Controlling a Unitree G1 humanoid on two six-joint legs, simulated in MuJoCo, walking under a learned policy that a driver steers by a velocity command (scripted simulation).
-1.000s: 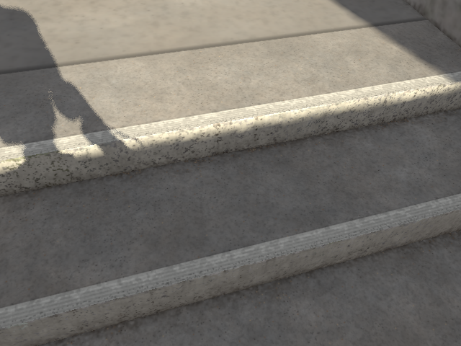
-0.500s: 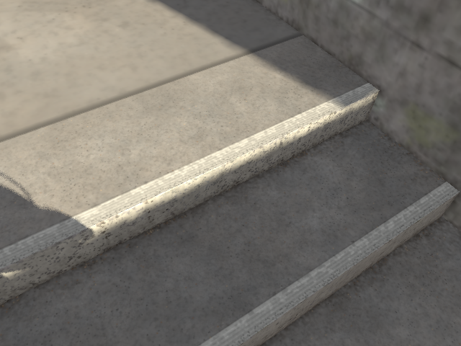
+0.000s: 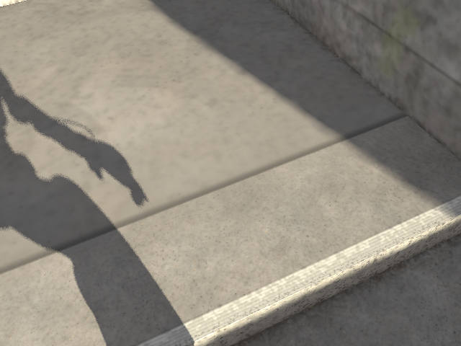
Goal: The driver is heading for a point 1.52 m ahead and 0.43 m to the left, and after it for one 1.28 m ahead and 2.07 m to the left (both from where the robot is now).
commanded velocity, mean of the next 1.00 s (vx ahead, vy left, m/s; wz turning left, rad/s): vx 0.50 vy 0.00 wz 0.53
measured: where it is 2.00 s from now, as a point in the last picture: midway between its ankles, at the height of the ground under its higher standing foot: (159, 145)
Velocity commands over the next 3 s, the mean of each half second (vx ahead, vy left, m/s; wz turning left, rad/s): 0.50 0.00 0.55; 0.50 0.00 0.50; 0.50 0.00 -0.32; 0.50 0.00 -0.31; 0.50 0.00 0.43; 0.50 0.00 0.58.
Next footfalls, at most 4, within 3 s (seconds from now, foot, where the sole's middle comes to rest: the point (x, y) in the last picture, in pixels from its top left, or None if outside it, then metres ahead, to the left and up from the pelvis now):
0.32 right None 0.36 -0.15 -0.67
0.80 left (165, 293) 0.58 0.21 -0.54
1.32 right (199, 176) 0.98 0.13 -0.54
1.82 left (125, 135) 1.19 0.40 -0.54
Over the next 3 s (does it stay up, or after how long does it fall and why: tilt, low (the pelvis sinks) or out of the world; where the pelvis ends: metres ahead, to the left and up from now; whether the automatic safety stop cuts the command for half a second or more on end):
stays up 1.53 0.51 0.24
